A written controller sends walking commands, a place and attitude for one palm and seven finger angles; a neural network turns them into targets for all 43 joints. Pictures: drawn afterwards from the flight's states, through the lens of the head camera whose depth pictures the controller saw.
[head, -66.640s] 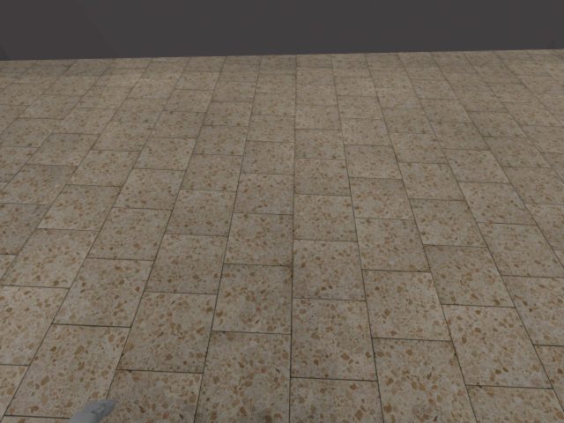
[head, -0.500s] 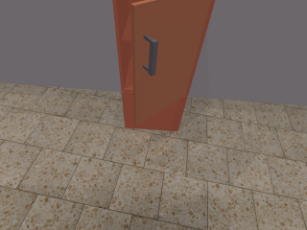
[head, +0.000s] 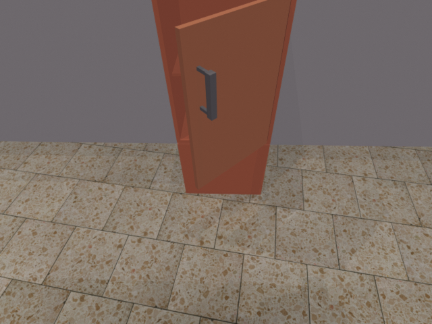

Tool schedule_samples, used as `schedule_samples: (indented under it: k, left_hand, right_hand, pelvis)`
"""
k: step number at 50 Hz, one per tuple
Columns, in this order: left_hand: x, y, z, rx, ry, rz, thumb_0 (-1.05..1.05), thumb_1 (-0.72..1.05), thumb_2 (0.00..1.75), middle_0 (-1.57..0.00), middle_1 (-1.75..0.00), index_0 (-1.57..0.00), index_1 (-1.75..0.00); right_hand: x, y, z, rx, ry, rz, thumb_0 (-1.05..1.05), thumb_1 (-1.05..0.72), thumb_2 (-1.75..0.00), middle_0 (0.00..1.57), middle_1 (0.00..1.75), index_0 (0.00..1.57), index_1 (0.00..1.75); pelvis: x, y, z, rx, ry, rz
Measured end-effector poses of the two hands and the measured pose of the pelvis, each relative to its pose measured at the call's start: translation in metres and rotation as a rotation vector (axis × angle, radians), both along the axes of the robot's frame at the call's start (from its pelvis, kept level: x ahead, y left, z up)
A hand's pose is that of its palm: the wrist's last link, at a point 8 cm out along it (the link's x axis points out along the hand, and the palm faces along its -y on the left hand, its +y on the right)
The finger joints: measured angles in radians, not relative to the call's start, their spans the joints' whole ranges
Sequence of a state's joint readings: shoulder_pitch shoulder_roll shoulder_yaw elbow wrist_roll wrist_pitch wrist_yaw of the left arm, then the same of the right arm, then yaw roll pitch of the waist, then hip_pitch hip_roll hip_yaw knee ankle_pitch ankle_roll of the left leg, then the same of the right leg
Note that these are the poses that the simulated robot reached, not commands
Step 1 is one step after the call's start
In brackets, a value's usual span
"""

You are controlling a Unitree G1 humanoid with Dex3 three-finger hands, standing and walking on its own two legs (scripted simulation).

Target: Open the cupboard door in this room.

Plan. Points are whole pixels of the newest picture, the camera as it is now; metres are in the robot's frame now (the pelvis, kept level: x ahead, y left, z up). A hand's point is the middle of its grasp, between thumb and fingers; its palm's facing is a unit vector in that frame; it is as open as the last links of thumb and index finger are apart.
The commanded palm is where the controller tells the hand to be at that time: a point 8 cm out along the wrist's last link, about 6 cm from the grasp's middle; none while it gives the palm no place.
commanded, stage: let the arm hang, fingers relaxed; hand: left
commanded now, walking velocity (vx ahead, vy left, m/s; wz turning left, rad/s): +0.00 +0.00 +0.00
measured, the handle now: (206, 93) +0.65 +0.06 +0.08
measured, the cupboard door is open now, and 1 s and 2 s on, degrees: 43 43 43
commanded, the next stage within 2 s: look to check the result in 0.24 s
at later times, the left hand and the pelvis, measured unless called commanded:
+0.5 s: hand out of the picture +0.00 +0.16 -0.17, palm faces +0.04 -0.98 -0.20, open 7.4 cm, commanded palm none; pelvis +0.02 +0.00 +0.00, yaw +0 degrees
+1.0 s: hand out of the picture +0.03 +0.15 -0.17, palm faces +0.03 -0.98 -0.21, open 7.4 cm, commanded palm none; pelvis +0.04 -0.02 +0.00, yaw -1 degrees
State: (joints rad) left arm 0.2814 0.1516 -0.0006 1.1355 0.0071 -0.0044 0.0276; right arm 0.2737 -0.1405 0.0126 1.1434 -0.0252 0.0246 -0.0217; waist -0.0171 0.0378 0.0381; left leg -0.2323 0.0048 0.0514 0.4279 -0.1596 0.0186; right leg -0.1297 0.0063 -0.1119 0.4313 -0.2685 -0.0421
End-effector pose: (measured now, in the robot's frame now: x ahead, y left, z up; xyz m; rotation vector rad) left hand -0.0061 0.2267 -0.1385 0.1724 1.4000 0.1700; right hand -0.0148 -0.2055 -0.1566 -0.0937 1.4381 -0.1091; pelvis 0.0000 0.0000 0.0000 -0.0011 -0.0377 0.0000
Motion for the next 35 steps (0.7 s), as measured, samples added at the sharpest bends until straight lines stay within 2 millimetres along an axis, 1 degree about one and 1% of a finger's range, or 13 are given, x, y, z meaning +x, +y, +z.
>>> schedule_samples:
  k: [3,5,14,23,35]
  left_hand:
    - [0.010,-0.010,-0.003,-0.026,-0.018,-0.005,0.01,0.91,0.89,-0.20,-0.30,-0.20,-0.30]
    - [0.013,-0.013,-0.004,-0.029,-0.015,-0.007,0.01,0.92,0.89,-0.20,-0.30,-0.20,-0.30]
    - [0.009,-0.015,-0.005,-0.039,0.018,0.014,0.01,0.92,0.89,-0.20,-0.30,-0.20,-0.30]
    - [0.004,-0.014,-0.001,-0.022,0.049,0.029,0.01,0.91,0.89,-0.20,-0.30,-0.20,-0.30]
    - [0.015,-0.018,0.000,-0.017,0.044,0.026,0.01,0.91,0.89,-0.20,-0.30,-0.20,-0.30]
  right_hand:
    - [0.001,-0.001,0.002,-0.007,0.002,-0.004,0.00,-0.91,-0.90,0.20,0.30,0.20,0.30]
    - [0.002,-0.003,0.003,-0.013,0.004,-0.008,0.00,-0.91,-0.90,0.20,0.30,0.20,0.30]
    - [0.009,-0.008,0.006,-0.029,0.022,-0.005,0.00,-0.91,-0.90,0.20,0.30,0.20,0.30]
    - [0.024,-0.010,0.004,-0.026,0.006,0.005,0.00,-0.91,-0.90,0.20,0.30,0.20,0.30]
    - [0.039,-0.020,0.005,-0.034,-0.003,0.013,0.00,-0.91,-0.90,0.20,0.30,0.20,0.30]
  pelvis:
    - [0.003,0.000,0.000,0.002,0.002,-0.001]
    - [0.005,-0.001,0.001,0.003,0.003,-0.002]
    - [0.015,-0.003,0.001,0.004,0.008,0.002]
    - [0.023,-0.004,0.002,0.007,0.009,0.003]
    - [0.031,-0.010,0.002,0.011,0.013,0.004]
